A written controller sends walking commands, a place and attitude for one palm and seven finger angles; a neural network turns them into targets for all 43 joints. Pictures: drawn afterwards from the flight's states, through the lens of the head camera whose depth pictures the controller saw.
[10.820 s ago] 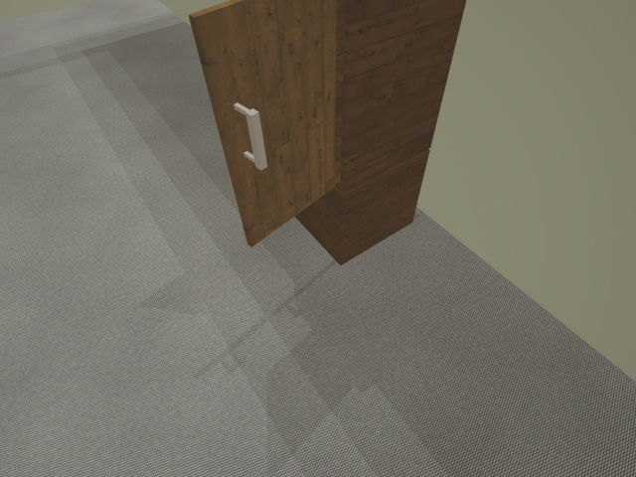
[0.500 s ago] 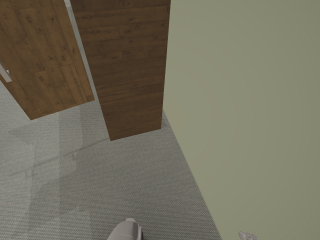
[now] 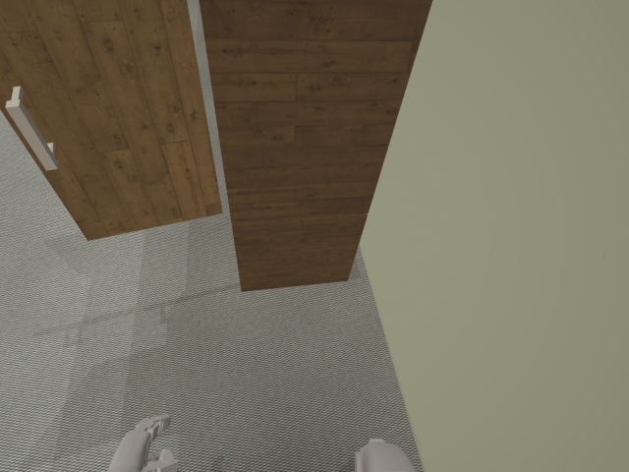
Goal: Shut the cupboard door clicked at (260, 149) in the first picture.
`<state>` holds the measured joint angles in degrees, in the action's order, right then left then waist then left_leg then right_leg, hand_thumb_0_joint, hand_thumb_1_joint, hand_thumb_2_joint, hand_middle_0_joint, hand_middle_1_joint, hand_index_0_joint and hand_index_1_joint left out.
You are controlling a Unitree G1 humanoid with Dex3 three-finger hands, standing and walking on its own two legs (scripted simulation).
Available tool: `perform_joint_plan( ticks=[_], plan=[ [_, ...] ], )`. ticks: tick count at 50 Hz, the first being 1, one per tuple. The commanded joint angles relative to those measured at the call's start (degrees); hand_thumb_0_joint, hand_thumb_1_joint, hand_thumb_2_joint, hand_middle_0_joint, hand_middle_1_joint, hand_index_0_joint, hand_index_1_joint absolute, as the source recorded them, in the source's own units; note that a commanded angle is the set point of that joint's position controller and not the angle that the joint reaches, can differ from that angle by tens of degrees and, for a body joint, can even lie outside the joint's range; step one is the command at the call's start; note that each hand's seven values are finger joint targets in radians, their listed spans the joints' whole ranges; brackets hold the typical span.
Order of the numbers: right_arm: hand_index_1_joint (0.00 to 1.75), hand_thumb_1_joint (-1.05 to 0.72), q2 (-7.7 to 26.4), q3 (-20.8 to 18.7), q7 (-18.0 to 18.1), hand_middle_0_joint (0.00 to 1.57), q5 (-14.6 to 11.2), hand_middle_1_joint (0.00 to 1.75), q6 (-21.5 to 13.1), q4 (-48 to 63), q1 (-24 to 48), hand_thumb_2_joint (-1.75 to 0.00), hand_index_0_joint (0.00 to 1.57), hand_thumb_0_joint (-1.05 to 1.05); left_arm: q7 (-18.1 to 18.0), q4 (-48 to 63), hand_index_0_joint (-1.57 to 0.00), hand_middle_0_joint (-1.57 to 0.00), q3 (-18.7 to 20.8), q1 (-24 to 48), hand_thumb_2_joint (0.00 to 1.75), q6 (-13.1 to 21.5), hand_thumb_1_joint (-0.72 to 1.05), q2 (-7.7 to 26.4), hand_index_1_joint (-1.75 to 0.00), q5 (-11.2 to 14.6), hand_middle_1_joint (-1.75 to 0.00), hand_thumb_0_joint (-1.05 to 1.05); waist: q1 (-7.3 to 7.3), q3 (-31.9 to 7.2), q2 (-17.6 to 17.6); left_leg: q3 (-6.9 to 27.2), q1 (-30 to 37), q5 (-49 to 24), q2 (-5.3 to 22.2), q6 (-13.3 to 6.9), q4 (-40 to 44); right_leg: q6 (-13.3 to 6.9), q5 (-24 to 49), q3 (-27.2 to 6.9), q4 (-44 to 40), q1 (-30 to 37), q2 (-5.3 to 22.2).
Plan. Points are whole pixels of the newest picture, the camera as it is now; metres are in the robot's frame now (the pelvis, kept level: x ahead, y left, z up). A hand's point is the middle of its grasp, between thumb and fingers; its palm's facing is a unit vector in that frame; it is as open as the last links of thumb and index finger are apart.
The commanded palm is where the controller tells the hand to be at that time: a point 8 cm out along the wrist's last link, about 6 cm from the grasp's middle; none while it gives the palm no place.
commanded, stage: turn to face it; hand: left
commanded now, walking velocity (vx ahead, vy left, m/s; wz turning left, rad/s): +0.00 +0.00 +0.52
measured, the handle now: (34, 130) +0.64 +0.51 +0.00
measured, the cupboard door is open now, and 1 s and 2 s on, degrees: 100 100 100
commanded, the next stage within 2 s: take the last steps up to it in 0.42 s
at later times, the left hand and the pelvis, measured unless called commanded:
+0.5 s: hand out of the picture +0.03 +0.13 -0.16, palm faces +0.25 -0.94 -0.24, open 7.3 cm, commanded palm none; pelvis +0.03 -0.06 +0.00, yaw +14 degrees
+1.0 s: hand out of the picture +0.06 +0.19 -0.17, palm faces +0.32 -0.93 -0.18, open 7.4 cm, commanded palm none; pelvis +0.07 -0.01 +0.00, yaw +19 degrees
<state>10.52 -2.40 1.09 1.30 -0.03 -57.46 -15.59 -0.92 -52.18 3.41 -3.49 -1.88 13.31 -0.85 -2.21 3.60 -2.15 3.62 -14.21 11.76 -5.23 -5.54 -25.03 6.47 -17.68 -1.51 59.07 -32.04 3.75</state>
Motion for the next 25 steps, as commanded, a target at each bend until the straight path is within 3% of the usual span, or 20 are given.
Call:
perform_joint_plan(
  ticks=[1, 5, 8, 9, 10, 11, 12, 13, 14, 15, 16, 21, 25],
  plan=[
    [0.30, -0.90, 11.43, -3.00, 0.67, 0.20, 0.08, 0.30, -0.51, 2.46, -4.72, -0.90, 0.20, 0.00, -0.45, 5.54, -0.20, -0.20, 0.28, 2.12, 0.90, 1.17, 0.90, 4.02, -0.30, 0.24, -0.30, 0.00, -0.29, -7.37, 8.41, 17.74, 11.62, -37.98, 17.23, -5.30, 1.32, -0.77, -4.46, -0.80, -5.79, -0.80, -1.10],
    [0.30, -0.90, 12.22, -3.42, 0.71, 0.20, 0.22, 0.30, 0.36, 3.32, -3.31, -0.90, 0.20, 0.00, -0.81, 6.73, -0.20, -0.20, 0.04, 1.89, 0.90, 1.25, 0.90, 4.45, -0.30, 0.64, -0.30, 0.00, 0.08, -7.14, 10.06, 20.11, 8.79, -39.25, 16.69, -4.73, -0.42, -2.09, -6.82, -0.43, -15.69, 7.30, -3.08],
    [0.30, -0.90, 11.99, -3.48, 0.56, 0.20, -0.40, 0.30, 0.68, 3.97, -1.06, -0.90, 0.20, 0.00, -0.98, 5.94, -0.20, -0.20, 0.29, -2.67, 0.90, 1.90, 0.90, 5.35, -0.30, 0.85, -0.30, 0.00, 2.27, -8.50, 8.69, 19.22, 4.23, -34.12, 13.71, -1.77, -3.49, -3.17, 2.66, -0.01, -30.12, 19.48, -3.80],
    [0.30, -0.90, 11.12, -3.43, 0.30, 0.20, -0.98, 0.30, 0.57, 4.35, -0.06, -0.90, 0.20, 0.00, -1.13, 5.14, -0.20, -0.20, 0.60, -5.69, 0.90, 2.57, 0.90, 6.77, -0.30, 0.71, -0.30, 0.00, 3.61, -9.74, 5.89, 17.50, -1.46, -26.08, 12.14, 0.67, -6.67, -3.62, 11.66, -2.16, -37.91, 29.05, -0.94],
    [0.30, -0.90, 8.37, -3.16, -0.06, 0.20, -1.63, 0.30, 0.39, 5.00, -0.47, -0.90, 0.20, 0.00, -1.55, 4.34, -0.20, -0.20, 1.40, -8.02, 0.90, 3.02, 0.90, 10.53, -0.30, 0.22, -0.30, 0.00, 3.91, -11.92, -5.01, 9.92, -14.00, -4.15, 6.66, 5.06, -14.25, -7.07, 26.22, -12.32, -38.67, 42.01, 11.21],
    [0.30, -0.90, 7.83, -3.02, 0.07, 0.20, -1.42, 0.30, 0.70, 6.32, 0.25, -0.90, 0.20, 0.00, -1.73, 4.13, -0.20, -0.20, 1.62, -10.13, 0.90, 2.93, 0.90, 12.81, -0.30, -0.16, -0.30, 0.00, 4.80, -11.47, -11.81, 0.21, -19.54, 25.88, 0.41, 8.60, -27.25, -14.73, 41.38, -20.72, -36.64, 40.76, 24.27],
    [0.30, -0.90, 9.33, -3.32, -0.17, 0.20, -0.83, 0.30, 1.29, 6.08, 0.71, -0.90, 0.20, 0.00, -1.79, 4.17, -0.20, -0.20, 1.16, -10.65, 0.90, 2.93, 0.90, 12.01, -0.30, -0.11, -0.30, 0.00, 4.54, -9.67, -7.98, 0.94, -16.91, 25.01, 3.15, 8.33, -36.86, -17.76, 41.98, -16.09, -36.98, 32.69, 24.09],
    [0.30, -0.90, 8.88, -3.46, -0.53, 0.20, -0.48, 0.30, 2.16, 4.91, 0.41, -0.90, 0.20, 0.00, -1.91, 4.75, -0.20, -0.20, 0.49, -6.96, 0.90, 3.05, 0.90, 8.64, -0.30, 0.04, -0.30, 0.00, 2.03, -5.90, -7.47, 1.22, -18.19, 20.61, 4.11, 8.87, -41.79, -16.80, 42.57, -10.74, -37.69, 30.29, 19.15],
    [0.30, -0.90, 8.45, -3.41, -0.79, 0.20, -0.66, 0.30, 2.74, 4.38, 0.59, -0.90, 0.20, 0.00, -1.92, 5.13, -0.20, -0.20, 0.53, -5.35, 0.90, 2.70, 0.90, 7.76, -0.30, 0.26, -0.30, 0.00, 1.40, -6.21, -9.50, -0.03, -18.20, 18.21, 5.07, 9.34, -43.52, -15.23, 43.99, -7.71, -37.18, 30.14, 16.26],
    [0.30, -0.90, 8.31, -3.17, -1.13, 0.20, -0.57, 0.30, 3.14, 4.30, 2.16, -0.90, 0.20, 0.00, -1.75, 5.02, -0.20, -0.20, 0.17, -5.44, 0.90, 2.70, 0.90, 6.98, -0.30, 0.44, -0.30, 0.00, 1.29, -4.00, -9.50, -0.91, -18.50, 15.54, 5.59, 9.53, -45.11, -14.22, 44.42, -3.99, -37.36, 28.00, 14.13],
    [0.30, -0.90, 7.88, -2.94, -1.38, 0.20, -0.54, 0.30, 3.32, 4.47, 2.49, -0.90, 0.20, 0.00, -1.64, 4.92, -0.20, -0.20, 0.09, -5.72, 0.90, 2.92, 0.90, 6.56, -0.30, 0.45, -0.30, 0.00, 1.13, -3.96, -9.62, -1.42, -18.41, 13.75, 5.97, 9.67, -44.85, -13.71, 43.39, -1.92, -37.77, 27.75, 13.37],
    [0.30, -0.90, 5.94, -1.85, -1.86, 0.20, -0.71, 0.30, 3.37, 5.30, 8.28, -0.90, 0.20, 0.00, -1.42, 2.66, -0.20, -0.20, 0.58, -11.58, 0.90, 3.30, 0.90, 7.95, -0.30, -0.16, -0.30, 0.00, 3.36, -4.78, -6.14, -4.47, -15.05, 13.61, 5.70, 9.94, -32.17, -13.94, 42.14, -0.59, -37.30, 30.19, 13.27],
    [0.30, -0.90, 5.32, -1.20, -1.83, 0.20, -0.98, 0.30, 2.66, 5.92, 11.21, -0.90, 0.20, 0.00, -1.22, 0.69, -0.20, -0.20, 1.04, -14.09, 0.90, 3.07, 0.90, 9.26, -0.30, -0.79, -0.30, 0.00, 4.49, -5.33, -9.66, -6.65, -9.58, 14.90, 4.63, 8.86, -20.47, -14.53, 42.82, -0.56, -35.26, 30.46, 13.94]
  ],
)
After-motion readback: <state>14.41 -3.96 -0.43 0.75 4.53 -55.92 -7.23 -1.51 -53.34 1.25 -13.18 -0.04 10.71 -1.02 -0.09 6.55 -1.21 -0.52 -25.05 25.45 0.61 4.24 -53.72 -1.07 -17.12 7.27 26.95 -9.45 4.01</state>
